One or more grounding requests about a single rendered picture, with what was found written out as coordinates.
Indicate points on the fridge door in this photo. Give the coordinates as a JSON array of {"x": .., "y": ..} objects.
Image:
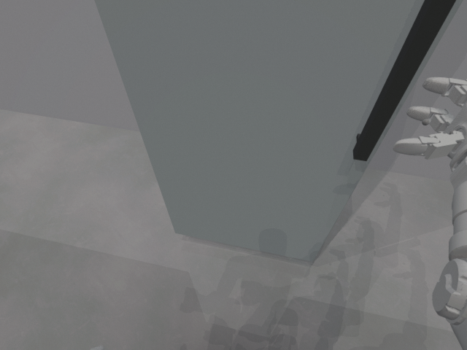
[{"x": 249, "y": 109}]

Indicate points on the robot right upper arm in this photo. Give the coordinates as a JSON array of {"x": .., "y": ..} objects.
[{"x": 450, "y": 298}]

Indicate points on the handle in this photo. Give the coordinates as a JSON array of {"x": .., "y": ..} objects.
[{"x": 427, "y": 24}]

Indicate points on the robot right forearm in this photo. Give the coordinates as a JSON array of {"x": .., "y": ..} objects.
[{"x": 458, "y": 178}]

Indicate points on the right robot hand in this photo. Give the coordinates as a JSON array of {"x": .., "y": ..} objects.
[{"x": 441, "y": 143}]

